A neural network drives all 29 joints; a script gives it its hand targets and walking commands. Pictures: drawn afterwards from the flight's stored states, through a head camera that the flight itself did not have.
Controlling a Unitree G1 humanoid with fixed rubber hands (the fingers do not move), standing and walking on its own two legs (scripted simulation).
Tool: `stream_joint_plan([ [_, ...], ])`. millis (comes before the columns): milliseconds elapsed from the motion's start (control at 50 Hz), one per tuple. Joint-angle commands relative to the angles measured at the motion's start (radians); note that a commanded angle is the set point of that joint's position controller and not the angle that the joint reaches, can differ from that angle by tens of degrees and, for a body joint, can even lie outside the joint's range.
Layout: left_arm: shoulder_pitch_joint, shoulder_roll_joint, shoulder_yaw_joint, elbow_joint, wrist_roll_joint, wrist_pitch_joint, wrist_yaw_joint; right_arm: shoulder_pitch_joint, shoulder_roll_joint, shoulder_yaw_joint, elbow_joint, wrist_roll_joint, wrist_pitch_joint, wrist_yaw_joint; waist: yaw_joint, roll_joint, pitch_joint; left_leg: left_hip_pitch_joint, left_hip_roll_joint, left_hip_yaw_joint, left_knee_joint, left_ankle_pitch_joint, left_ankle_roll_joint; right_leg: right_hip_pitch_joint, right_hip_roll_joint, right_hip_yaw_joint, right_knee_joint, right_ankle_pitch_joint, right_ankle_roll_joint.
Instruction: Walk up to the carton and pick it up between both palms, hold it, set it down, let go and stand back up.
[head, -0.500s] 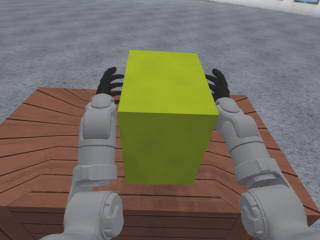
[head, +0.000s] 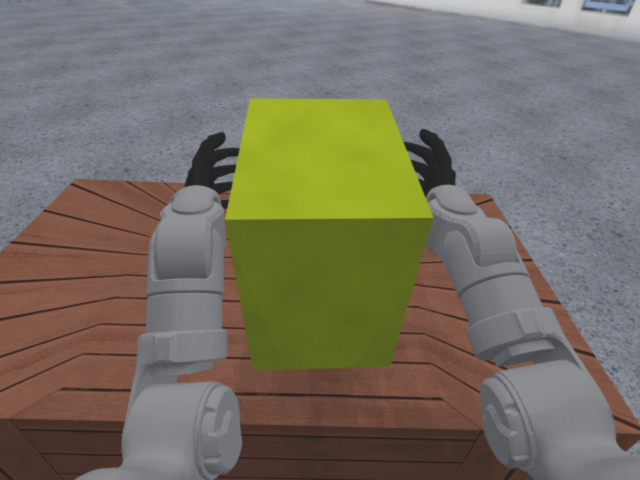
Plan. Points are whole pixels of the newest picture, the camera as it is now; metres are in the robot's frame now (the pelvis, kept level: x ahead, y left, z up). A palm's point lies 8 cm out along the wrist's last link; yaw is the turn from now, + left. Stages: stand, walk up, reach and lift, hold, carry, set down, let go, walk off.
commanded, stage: hold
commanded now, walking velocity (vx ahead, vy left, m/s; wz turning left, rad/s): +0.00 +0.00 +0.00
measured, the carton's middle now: (320, 233) +0.39 +0.01 +0.17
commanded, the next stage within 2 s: none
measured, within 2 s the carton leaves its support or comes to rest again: neither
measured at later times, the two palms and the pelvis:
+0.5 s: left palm (207, 195) +0.37 +0.14 +0.24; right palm (439, 188) +0.38 -0.13 +0.25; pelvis +0.01 +0.00 +0.00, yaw +0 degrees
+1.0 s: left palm (199, 185) +0.37 +0.15 +0.25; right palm (437, 180) +0.37 -0.13 +0.26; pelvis +0.00 +0.00 +0.00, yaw +0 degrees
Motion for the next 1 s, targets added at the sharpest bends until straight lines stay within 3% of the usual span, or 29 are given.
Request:
stream_joint_plan([
  [0, -0.835, -0.664, -0.471, -0.138, -0.174, -0.092, -0.091, -0.933, 0.663, 0.344, -0.330, 0.124, -0.044, 0.105, 0.008, 0.106, -0.418, 0.344, -0.023, -0.054, 0.006, 0.237, -0.043, -0.096, 0.060, 0.014, -0.051, 0.176, 0.066],
  [180, -0.826, -0.646, -0.426, -0.062, -0.169, -0.077, -0.109, -0.915, 0.628, 0.298, -0.239, 0.108, -0.017, 0.101, -0.012, 0.078, -0.321, 0.303, -0.032, -0.042, -0.021, 0.136, -0.037, -0.111, 0.048, 0.021, -0.066, 0.105, 0.068],
  [220, -0.829, -0.645, -0.429, -0.069, -0.164, -0.081, -0.107, -0.884, 0.619, 0.293, -0.237, 0.107, -0.016, 0.102, -0.016, 0.109, -0.340, 0.308, -0.028, -0.040, -0.020, 0.131, -0.048, -0.119, 0.052, 0.015, -0.061, 0.096, 0.069],
  [240, -0.886, -0.661, -0.460, -0.149, -0.192, -0.093, -0.104, -0.922, 0.649, 0.314, -0.287, 0.134, -0.030, 0.112, -0.004, 0.135, -0.425, 0.332, -0.028, -0.042, -0.008, 0.175, -0.053, -0.110, 0.049, 0.021, -0.048, 0.137, 0.064],
  [260, -0.798, -0.633, -0.420, -0.055, -0.171, -0.082, -0.110, -0.909, 0.619, 0.308, -0.268, 0.126, -0.022, 0.102, -0.011, 0.083, -0.363, 0.312, -0.036, -0.030, -0.007, 0.181, -0.049, -0.103, 0.046, 0.025, -0.065, 0.173, 0.077],
  [300, -0.813, -0.614, -0.414, -0.051, -0.164, -0.086, -0.117, -0.882, 0.642, 0.310, -0.237, 0.114, -0.008, 0.093, -0.018, 0.057, -0.332, 0.309, -0.046, -0.028, -0.005, 0.177, -0.033, -0.091, 0.050, 0.021, -0.063, 0.179, 0.077],
  [320, -0.808, -0.626, -0.423, -0.102, -0.170, -0.087, -0.120, -0.913, 0.662, 0.351, -0.296, 0.151, -0.016, 0.091, 0.009, 0.078, -0.388, 0.311, -0.046, -0.028, 0.008, 0.215, -0.033, -0.059, 0.039, 0.039, -0.050, 0.239, 0.089],
  [340, -0.799, -0.630, -0.413, -0.089, -0.160, -0.083, -0.120, -0.935, 0.669, 0.369, -0.331, 0.161, -0.014, 0.085, 0.010, 0.066, -0.396, 0.326, -0.051, -0.025, 0.018, 0.247, -0.035, -0.044, 0.042, 0.038, -0.050, 0.288, 0.095],
  [360, -0.825, -0.647, -0.456, -0.182, -0.189, -0.091, -0.119, -0.943, 0.685, 0.389, -0.397, 0.181, -0.022, 0.081, 0.012, 0.094, -0.469, 0.357, -0.056, -0.023, 0.039, 0.306, -0.050, -0.035, 0.043, 0.037, -0.032, 0.354, 0.097],
  [380, -0.791, -0.629, -0.427, -0.131, -0.181, -0.082, -0.119, -0.952, 0.670, 0.388, -0.405, 0.190, -0.019, 0.073, 0.022, 0.085, -0.472, 0.350, -0.054, -0.032, 0.043, 0.296, -0.047, -0.041, 0.043, 0.039, -0.032, 0.347, 0.098],
  [420, -0.773, -0.615, -0.438, -0.141, -0.179, -0.079, -0.119, -0.885, 0.662, 0.378, -0.359, 0.181, -0.006, 0.063, -0.009, 0.076, -0.402, 0.339, -0.055, -0.031, 0.041, 0.335, -0.047, -0.036, 0.049, 0.035, -0.029, 0.416, 0.098],
  [500, -0.785, -0.620, -0.454, -0.214, -0.169, -0.068, -0.122, -0.869, 0.672, 0.402, -0.397, 0.199, 0.007, 0.060, -0.010, 0.099, -0.416, 0.363, -0.051, -0.040, 0.040, 0.333, -0.054, -0.030, 0.051, 0.033, -0.031, 0.379, 0.095],
  [520, -0.791, -0.610, -0.463, -0.224, -0.174, -0.072, -0.120, -0.888, 0.677, 0.393, -0.398, 0.202, 0.006, 0.061, 0.012, 0.084, -0.390, 0.343, -0.045, -0.039, 0.042, 0.334, -0.055, -0.035, 0.050, 0.035, -0.035, 0.362, 0.093],
  [540, -0.796, -0.631, -0.476, -0.233, -0.176, -0.065, -0.118, -0.907, 0.661, 0.384, -0.435, 0.185, -0.001, 0.060, -0.023, 0.127, -0.436, 0.378, -0.053, -0.034, 0.042, 0.320, -0.063, -0.048, 0.056, 0.020, -0.036, 0.330, 0.087],
  [560, -0.849, -0.628, -0.499, -0.269, -0.201, -0.073, -0.111, -0.912, 0.671, 0.384, -0.422, 0.195, 0.007, 0.065, 0.001, 0.124, -0.461, 0.359, -0.055, -0.038, 0.042, 0.297, -0.059, -0.059, 0.050, 0.029, -0.030, 0.307, 0.086],
  [600, -0.826, -0.612, -0.471, -0.208, -0.194, -0.074, -0.106, -0.935, 0.676, 0.394, -0.431, 0.191, 0.007, 0.066, 0.015, 0.062, -0.450, 0.337, -0.053, -0.041, 0.031, 0.247, -0.043, -0.067, 0.050, 0.036, -0.040, 0.275, 0.086],
  [640, -0.808, -0.597, -0.444, -0.209, -0.166, -0.065, -0.107, -0.895, 0.671, 0.383, -0.378, 0.181, 0.021, 0.064, 0.026, 0.073, -0.401, 0.334, -0.049, -0.037, 0.029, 0.228, -0.039, -0.084, 0.046, 0.038, -0.038, 0.256, 0.088],
  [660, -0.815, -0.595, -0.454, -0.204, -0.165, -0.058, -0.111, -0.883, 0.665, 0.355, -0.344, 0.161, 0.029, 0.067, -0.008, 0.080, -0.368, 0.325, -0.050, -0.031, 0.007, 0.194, -0.033, -0.093, 0.040, 0.032, -0.050, 0.235, 0.089],
  [680, -0.829, -0.595, -0.445, -0.216, -0.174, -0.063, -0.116, -0.869, 0.672, 0.363, -0.343, 0.155, 0.029, 0.068, 0.003, 0.072, -0.379, 0.320, -0.051, -0.029, -0.001, 0.180, -0.039, -0.088, 0.046, 0.029, -0.043, 0.197, 0.087],
  [700, -0.844, -0.588, -0.441, -0.179, -0.168, -0.062, -0.122, -0.861, 0.674, 0.344, -0.306, 0.141, 0.039, 0.071, -0.019, 0.059, -0.351, 0.312, -0.053, -0.029, -0.021, 0.136, -0.029, -0.090, 0.034, 0.034, -0.059, 0.181, 0.097],
  [720, -0.830, -0.615, -0.449, -0.201, -0.171, -0.063, -0.121, -0.892, 0.685, 0.350, -0.345, 0.151, 0.024, 0.077, 0.009, 0.076, -0.419, 0.316, -0.046, -0.032, -0.008, 0.172, -0.038, -0.088, 0.050, 0.024, -0.041, 0.193, 0.087],
  [740, -0.801, -0.605, -0.467, -0.163, -0.187, -0.062, -0.119, -0.882, 0.673, 0.339, -0.338, 0.142, 0.022, 0.075, -0.019, 0.067, -0.398, 0.318, -0.042, -0.030, 0.002, 0.167, -0.037, -0.096, 0.049, 0.021, -0.043, 0.207, 0.084],
  [760, -0.829, -0.622, -0.463, -0.154, -0.188, -0.068, -0.119, -0.924, 0.690, 0.363, -0.390, 0.156, 0.014, 0.075, 0.009, 0.065, -0.423, 0.315, -0.050, -0.038, 0.010, 0.190, -0.040, -0.081, 0.046, 0.030, -0.039, 0.222, 0.085],
  [780, -0.832, -0.616, -0.445, -0.120, -0.178, -0.061, -0.117, -0.930, 0.658, 0.349, -0.371, 0.148, 0.017, 0.067, -0.015, 0.074, -0.410, 0.314, -0.046, -0.033, 0.006, 0.182, -0.037, -0.090, 0.039, 0.027, -0.048, 0.214, 0.089],
  [820, -0.836, -0.614, -0.435, -0.105, -0.162, -0.058, -0.124, -0.912, 0.652, 0.307, -0.283, 0.124, 0.025, 0.076, -0.027, 0.087, -0.335, 0.297, -0.037, -0.031, -0.014, 0.111, -0.036, -0.121, 0.054, 0.022, -0.059, 0.091, 0.074],
  [860, -0.817, -0.608, -0.401, 0.014, -0.141, -0.052, -0.137, -0.932, 0.642, 0.287, -0.218, 0.104, 0.022, 0.092, -0.010, 0.070, -0.234, 0.229, -0.033, -0.022, -0.051, 0.019, -0.020, -0.144, 0.040, 0.019, -0.073, 0.024, 0.073],
  [880, -0.897, -0.633, -0.420, -0.094, -0.161, -0.071, -0.133, -0.928, 0.668, 0.303, -0.239, 0.114, 0.014, 0.102, -0.010, 0.101, -0.347, 0.276, -0.029, -0.027, -0.039, 0.065, -0.037, -0.121, 0.033, 0.025, -0.055, 0.076, 0.074],
  [920, -0.900, -0.647, -0.426, -0.086, -0.172, -0.072, -0.120, -0.953, 0.644, 0.285, -0.237, 0.119, 0.007, 0.105, -0.009, 0.146, -0.407, 0.300, -0.020, -0.056, -0.022, 0.112, -0.055, -0.100, 0.047, 0.019, -0.039, 0.098, 0.065],
  [980, -0.856, -0.644, -0.419, -0.050, -0.180, -0.076, -0.105, -0.953, 0.633, 0.297, -0.265, 0.143, 0.000, 0.103, -0.002, 0.112, -0.411, 0.335, -0.035, -0.049, 0.003, 0.198, -0.046, -0.116, 0.054, 0.025, -0.056, 0.145, 0.070],
])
